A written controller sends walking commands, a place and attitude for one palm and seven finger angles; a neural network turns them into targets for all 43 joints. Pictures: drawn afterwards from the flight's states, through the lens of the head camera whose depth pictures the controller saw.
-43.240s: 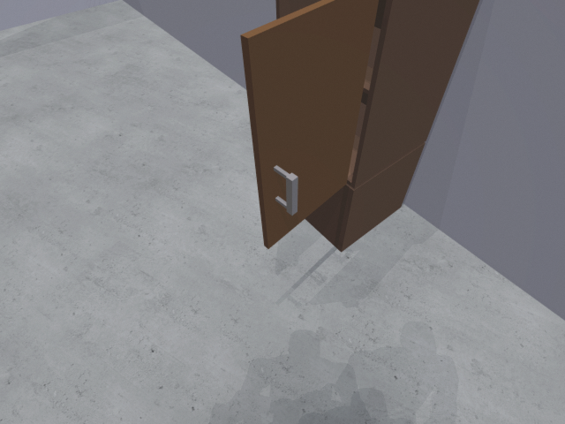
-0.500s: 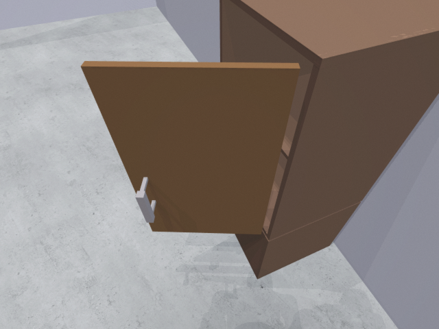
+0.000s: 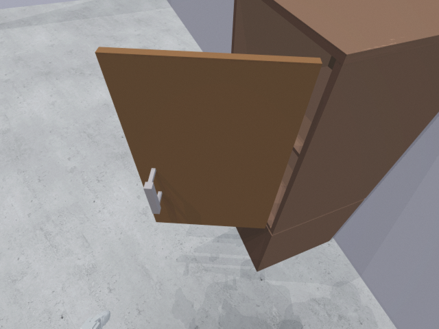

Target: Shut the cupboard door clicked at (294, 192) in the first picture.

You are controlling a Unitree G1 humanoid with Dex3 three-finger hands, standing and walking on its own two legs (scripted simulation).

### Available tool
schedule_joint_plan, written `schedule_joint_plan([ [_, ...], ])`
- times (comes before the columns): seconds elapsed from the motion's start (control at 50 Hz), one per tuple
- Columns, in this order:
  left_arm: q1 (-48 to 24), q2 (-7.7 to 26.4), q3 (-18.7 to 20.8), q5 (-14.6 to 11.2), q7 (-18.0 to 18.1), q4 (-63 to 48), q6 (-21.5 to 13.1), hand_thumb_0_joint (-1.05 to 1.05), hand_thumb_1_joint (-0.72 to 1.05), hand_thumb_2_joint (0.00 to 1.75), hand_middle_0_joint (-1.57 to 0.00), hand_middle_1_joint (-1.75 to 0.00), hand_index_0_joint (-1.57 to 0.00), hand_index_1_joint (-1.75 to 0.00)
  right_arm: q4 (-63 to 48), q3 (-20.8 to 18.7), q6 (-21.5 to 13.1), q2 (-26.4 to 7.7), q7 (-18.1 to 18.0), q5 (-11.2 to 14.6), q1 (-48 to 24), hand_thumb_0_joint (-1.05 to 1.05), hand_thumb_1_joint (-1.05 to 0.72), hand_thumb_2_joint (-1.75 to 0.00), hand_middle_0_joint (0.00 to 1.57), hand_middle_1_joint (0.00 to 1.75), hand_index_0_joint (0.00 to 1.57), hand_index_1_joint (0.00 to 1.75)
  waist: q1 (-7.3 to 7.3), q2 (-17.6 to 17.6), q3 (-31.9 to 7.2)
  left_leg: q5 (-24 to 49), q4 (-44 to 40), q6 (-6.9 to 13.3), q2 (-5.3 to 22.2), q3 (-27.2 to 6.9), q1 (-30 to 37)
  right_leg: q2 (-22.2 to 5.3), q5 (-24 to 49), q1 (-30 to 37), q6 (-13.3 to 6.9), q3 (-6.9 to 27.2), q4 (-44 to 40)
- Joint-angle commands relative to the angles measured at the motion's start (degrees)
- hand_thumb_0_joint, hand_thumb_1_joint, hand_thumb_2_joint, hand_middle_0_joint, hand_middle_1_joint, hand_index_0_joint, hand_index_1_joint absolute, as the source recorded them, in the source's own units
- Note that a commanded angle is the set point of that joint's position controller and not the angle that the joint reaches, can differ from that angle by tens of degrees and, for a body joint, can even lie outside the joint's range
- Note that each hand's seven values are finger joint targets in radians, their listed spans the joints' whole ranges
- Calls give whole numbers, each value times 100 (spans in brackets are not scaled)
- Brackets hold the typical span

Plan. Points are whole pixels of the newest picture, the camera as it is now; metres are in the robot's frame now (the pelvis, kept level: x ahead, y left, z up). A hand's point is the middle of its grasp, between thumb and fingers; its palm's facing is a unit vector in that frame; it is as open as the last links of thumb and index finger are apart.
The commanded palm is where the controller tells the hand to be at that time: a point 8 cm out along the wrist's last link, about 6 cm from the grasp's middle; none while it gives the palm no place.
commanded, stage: raise the hand and make a fist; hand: left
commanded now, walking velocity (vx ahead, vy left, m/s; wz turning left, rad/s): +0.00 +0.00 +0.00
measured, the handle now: (154, 191) +0.44 +0.19 -0.10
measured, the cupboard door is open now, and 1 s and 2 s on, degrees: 65 65 65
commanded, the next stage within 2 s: bring the fist close to the handle in 1.82 s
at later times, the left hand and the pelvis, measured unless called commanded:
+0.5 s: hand out of the picture +0.13 +0.17 -0.07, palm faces +0.03 -1.00 -0.05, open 5.3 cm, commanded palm +0.12 +0.22 -0.07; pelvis -0.06 -0.04 -0.12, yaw +2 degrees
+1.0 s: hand (119, 314) +0.16 +0.19 -0.07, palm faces +0.00 -1.00 -0.01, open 3.3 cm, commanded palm +0.13 +0.24 -0.07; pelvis -0.05 +0.01 -0.11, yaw +0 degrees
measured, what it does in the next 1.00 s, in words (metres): lowers itself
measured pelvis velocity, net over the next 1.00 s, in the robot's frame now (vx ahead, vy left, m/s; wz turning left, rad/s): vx -0.05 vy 0.01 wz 0.01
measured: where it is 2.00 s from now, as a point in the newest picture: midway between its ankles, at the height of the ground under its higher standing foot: outside the picture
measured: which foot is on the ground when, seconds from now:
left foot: down 0.00-1.00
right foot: down 0.00-1.00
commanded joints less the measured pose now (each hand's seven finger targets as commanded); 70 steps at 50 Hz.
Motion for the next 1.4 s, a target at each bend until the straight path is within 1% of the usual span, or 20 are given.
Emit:
schedule_joint_plan([
  [0.0,-806,51,303,-292,-98,-1653,-1064,0,90,90,-29,-40,-29,-40,-1383,-548,-958,-1155,170,-15,-605,0,-90,-90,20,30,20,30,-405,-392,-35,656,336,-347,416,-1051,-221,187,63,-2138,-36,-415,-20],
  [0.02,-246,37,596,-410,-325,-1035,-1503,0,90,90,-31,-42,-31,-42,-1590,-571,-930,-1125,213,-52,-783,0,-90,-90,20,30,20,30,-222,-1015,6,-68,749,-322,297,-949,-974,184,-103,-2398,-52,-460,43],
  [0.04,488,24,743,-507,-661,-727,-1966,0,90,90,-33,-44,-33,-44,-1836,-595,-927,-1085,302,-42,-910,0,-90,-90,20,30,20,30,77,-821,-317,70,1128,-315,171,-792,-1264,156,-17,-2374,-128,-345,290],
  [0.08,935,-72,908,-781,-1446,-802,-2983,0,90,90,-36,-48,-36,-48,-2172,-665,-854,-1049,441,-144,-1074,0,-90,-90,20,30,20,30,391,-1068,-1220,696,2004,-362,114,-634,-1803,228,836,-2682,-157,-301,1383],
  [0.12,633,90,928,-942,-2273,-913,-3900,0,90,90,-40,-52,-40,-52,-2439,-733,-793,-1058,526,-145,-1292,0,-90,-90,20,30,20,30,407,-894,-1484,276,2679,-385,48,-551,-2639,183,626,-3217,-144,7,2043],
  [0.14,549,475,1248,-964,-2550,-886,-4109,0,90,90,-42,-54,-42,-54,-2574,-767,-735,-1043,557,-100,-1271,0,-90,-90,20,30,20,30,488,-388,-1593,255,2924,-370,54,-534,-2851,137,640,-3250,-195,235,2223],
  [0.18,425,782,1484,-1169,-2784,-1495,-3894,0,90,90,-46,-58,-46,-58,-3081,-762,-599,-1100,518,-5,-1458,0,-90,-90,20,30,20,30,598,66,-2096,-91,3131,-265,-5,-351,-3033,112,107,-3142,-171,589,2228],
  [0.22,-140,914,1529,-1433,-2750,-2184,-3467,0,90,90,-49,-62,-49,-62,-3427,-712,-490,-1121,389,99,-1513,0,-90,-90,20,30,20,30,484,325,-1993,-996,3073,-217,18,-410,-3286,137,-1345,-3416,-155,724,1904],
  [0.24,-508,1111,1595,-1477,-2657,-2743,-3387,0,90,90,-51,-64,-51,-64,-3495,-691,-450,-1109,304,110,-1438,0,-90,-90,20,30,20,30,390,134,-2060,-909,3342,-147,54,-428,-3401,122,-1280,-3367,-65,997,1768],
  [0.28,-842,1053,1454,-1379,-2420,-3675,-3440,0,90,90,-55,-68,-55,-68,-3477,-647,-462,-994,206,85,-1165,0,-90,-90,20,30,20,30,185,399,-2517,-578,3607,-69,153,-515,-3186,105,-682,-3355,70,1071,1796],
  [0.34,-1492,978,1061,-1243,-2265,-4210,-3663,0,90,90,-60,-74,-60,-74,-3216,-561,-524,-988,57,40,-994,0,-90,-90,20,30,20,30,-236,271,-2209,-603,3906,-3,255,-655,-3321,207,-521,-3846,103,962,1939],
  [0.38,-1366,927,961,-1219,-2398,-3871,-3670,0,90,90,-64,-78,-64,-78,-3044,-539,-576,-1011,-11,32,-981,0,-90,-90,20,30,20,30,-267,426,-2089,-700,4004,-13,292,-698,-3499,226,-642,-4048,52,864,2019],
  [0.46,-1066,1014,1036,-1323,-2709,-3147,-3105,0,90,90,-71,-86,-71,-86,-3023,-477,-554,-1046,-93,122,-1026,0,-90,-90,20,30,20,30,-124,220,-2201,-915,3995,-7,299,-736,-3791,188,-1223,-3890,116,971,1865],
  [0.54,-481,1232,1588,-1444,-2594,-3038,-2463,0,90,90,-79,-94,-79,-94,-3173,-472,-408,-916,-88,172,-1158,0,-90,-90,20,30,20,30,286,155,-2650,-586,3783,-31,276,-738,-3773,106,-729,-3151,191,1021,1875],
  [0.58,-373,1081,1575,-1459,-2424,-3348,-2458,0,90,90,-82,-98,-82,-98,-3201,-487,-385,-836,-45,150,-1125,0,-90,-90,20,30,20,30,304,146,-2871,-317,3639,-57,294,-753,-3538,98,-102,-3045,192,819,2045],
  [0.66,-312,888,1439,-1381,-2142,-3247,-2736,0,90,90,-90,-106,-90,-106,-3142,-501,-346,-822,-6,92,-1078,0,-90,-90,20,30,20,30,209,-120,-2557,-340,3549,-86,305,-799,-3652,161,-9,-3293,142,589,2228],
  [0.74,-411,840,1168,-1276,-2117,-3136,-3050,0,90,90,-97,-114,-97,-114,-3129,-528,-362,-964,6,67,-1031,0,-90,-90,20,30,20,30,106,-35,-2269,-601,3450,-61,312,-833,-3535,292,-651,-3861,-31,320,2344],
  [0.8,-349,800,1026,-1239,-2087,-3431,-3191,0,90,90,-102,-120,-102,-120,-3193,-532,-398,-1030,38,51,-958,0,-90,-90,20,30,20,30,136,359,-2558,-584,3246,-74,313,-911,-3114,343,-623,-4026,-125,60,2507],
  [1.1,-559,779,813,-985,-1850,-3645,-2839,0,90,90,-130,-150,-130,-150,-3440,-439,-69,-1139,142,15,-864,0,-90,-90,20,30,20,30,8,733,-2371,-1216,2730,-245,415,-1387,-2561,441,-692,-4446,-180,-288,2629],
  [1.38,-846,949,1001,-1127,-2028,-3504,-2786,0,90,90,-130,-150,-130,-150,-3475,-381,-72,-1147,140,26,-842,0,-90,-90,20,30,20,30,40,623,-2506,-1060,2991,-194,345,-1209,-2869,454,-626,-4209,-206,-157,2564],
])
